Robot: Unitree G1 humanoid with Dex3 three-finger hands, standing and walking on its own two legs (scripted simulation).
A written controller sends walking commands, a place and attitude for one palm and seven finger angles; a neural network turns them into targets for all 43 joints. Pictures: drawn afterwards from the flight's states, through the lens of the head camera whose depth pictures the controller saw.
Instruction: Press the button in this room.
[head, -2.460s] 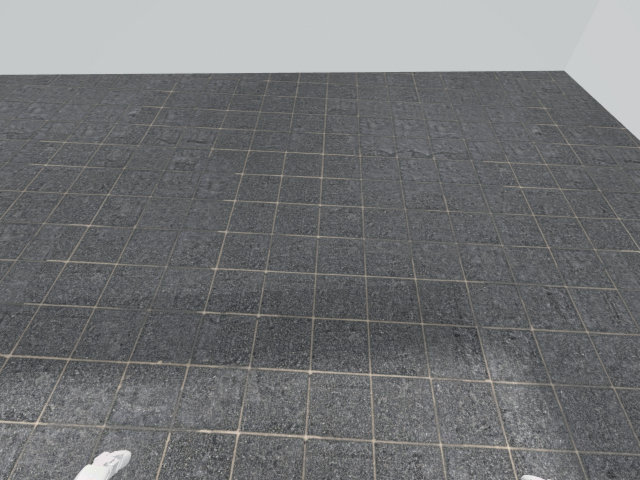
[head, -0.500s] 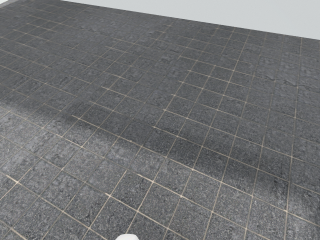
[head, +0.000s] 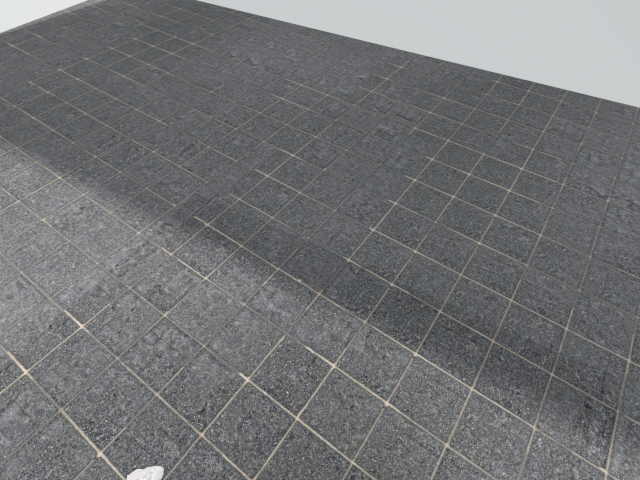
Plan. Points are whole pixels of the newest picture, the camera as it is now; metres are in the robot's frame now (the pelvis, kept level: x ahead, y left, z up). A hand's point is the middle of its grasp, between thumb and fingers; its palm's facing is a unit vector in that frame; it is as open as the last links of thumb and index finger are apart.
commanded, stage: turn or walk to find it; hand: left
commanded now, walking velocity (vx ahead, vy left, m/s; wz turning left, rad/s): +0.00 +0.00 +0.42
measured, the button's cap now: out of the picture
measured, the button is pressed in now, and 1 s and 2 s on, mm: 0 0 0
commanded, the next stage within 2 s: none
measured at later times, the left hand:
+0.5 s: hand out of the picture -0.05 +0.16 -0.17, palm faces +0.29 -0.93 -0.24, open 7.4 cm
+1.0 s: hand out of the picture -0.07 +0.21 -0.16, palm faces +0.44 -0.86 -0.25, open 7.4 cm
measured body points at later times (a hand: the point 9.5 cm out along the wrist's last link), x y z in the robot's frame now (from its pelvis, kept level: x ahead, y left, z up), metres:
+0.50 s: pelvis -0.04 -0.04 +0.00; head -0.01 -0.03 +0.45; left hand -0.07 +0.21 -0.15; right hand +0.06 -0.28 -0.15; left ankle -0.10 +0.09 -0.69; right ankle +0.01 -0.12 -0.74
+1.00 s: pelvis -0.07 -0.01 +0.00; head -0.04 +0.00 +0.45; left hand -0.09 +0.26 -0.14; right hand +0.08 -0.21 -0.15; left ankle -0.10 +0.08 -0.74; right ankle -0.02 -0.14 -0.70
